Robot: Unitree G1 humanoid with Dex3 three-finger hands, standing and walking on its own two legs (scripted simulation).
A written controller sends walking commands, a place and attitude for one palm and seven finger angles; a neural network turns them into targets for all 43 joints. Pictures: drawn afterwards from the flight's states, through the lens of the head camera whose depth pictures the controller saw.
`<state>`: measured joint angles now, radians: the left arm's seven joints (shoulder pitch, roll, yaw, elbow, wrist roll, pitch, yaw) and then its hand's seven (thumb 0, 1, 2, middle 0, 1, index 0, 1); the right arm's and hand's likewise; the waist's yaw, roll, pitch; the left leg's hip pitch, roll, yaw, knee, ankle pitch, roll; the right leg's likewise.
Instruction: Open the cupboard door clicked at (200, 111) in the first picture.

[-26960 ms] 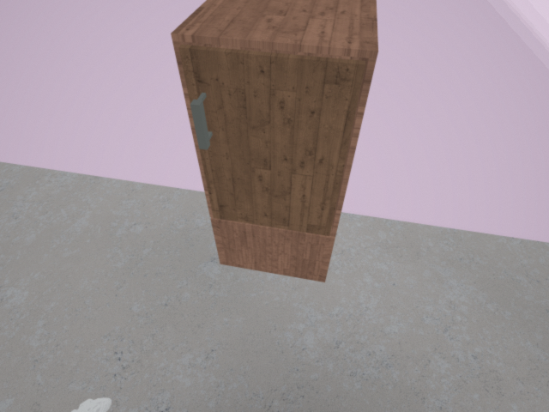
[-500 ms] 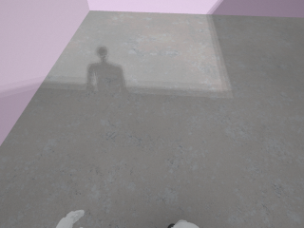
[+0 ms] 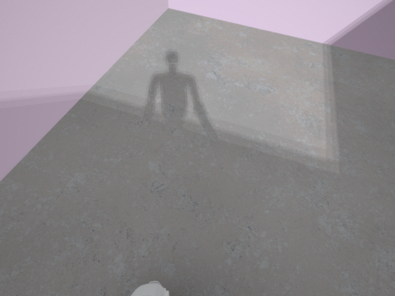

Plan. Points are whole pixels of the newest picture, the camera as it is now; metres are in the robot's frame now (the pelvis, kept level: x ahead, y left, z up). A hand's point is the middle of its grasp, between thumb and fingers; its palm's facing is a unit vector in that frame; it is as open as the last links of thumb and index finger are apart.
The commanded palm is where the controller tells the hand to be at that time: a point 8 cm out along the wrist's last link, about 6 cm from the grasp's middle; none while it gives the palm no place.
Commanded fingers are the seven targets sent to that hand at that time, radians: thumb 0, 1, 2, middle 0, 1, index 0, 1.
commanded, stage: turn to face it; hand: left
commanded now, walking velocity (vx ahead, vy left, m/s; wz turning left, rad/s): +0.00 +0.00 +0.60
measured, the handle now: out of the picture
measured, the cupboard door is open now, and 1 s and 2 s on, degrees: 47 47 47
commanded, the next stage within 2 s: none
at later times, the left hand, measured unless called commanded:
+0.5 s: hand out of the picture +0.05 +0.14 -0.13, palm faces +0.29 -0.91 -0.28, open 7.4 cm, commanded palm none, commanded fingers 0.00 0.90 0.90 -0.20 -0.30 -0.20 -0.30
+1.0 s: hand out of the picture +0.04 +0.14 -0.13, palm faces +0.56 -0.76 -0.32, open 7.4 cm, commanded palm none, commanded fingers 0.00 0.90 0.90 -0.20 -0.30 -0.20 -0.30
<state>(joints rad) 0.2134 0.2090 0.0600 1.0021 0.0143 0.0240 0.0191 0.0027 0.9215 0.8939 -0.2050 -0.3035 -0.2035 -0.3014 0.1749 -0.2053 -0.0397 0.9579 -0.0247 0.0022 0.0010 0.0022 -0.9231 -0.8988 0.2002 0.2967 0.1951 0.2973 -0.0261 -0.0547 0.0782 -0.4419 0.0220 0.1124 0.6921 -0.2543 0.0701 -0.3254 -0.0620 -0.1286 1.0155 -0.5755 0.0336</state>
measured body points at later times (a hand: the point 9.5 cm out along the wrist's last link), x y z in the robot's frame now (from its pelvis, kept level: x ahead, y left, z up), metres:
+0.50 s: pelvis +0.04 -0.08 +0.02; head +0.09 -0.07 +0.47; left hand +0.03 +0.19 -0.11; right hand +0.20 -0.31 -0.12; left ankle +0.00 +0.06 -0.65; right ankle +0.04 -0.20 -0.72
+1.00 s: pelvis +0.08 -0.10 +0.01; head +0.14 -0.09 +0.45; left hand +0.01 +0.18 -0.11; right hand +0.30 -0.26 -0.15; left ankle +0.00 +0.03 -0.69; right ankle +0.15 -0.20 -0.72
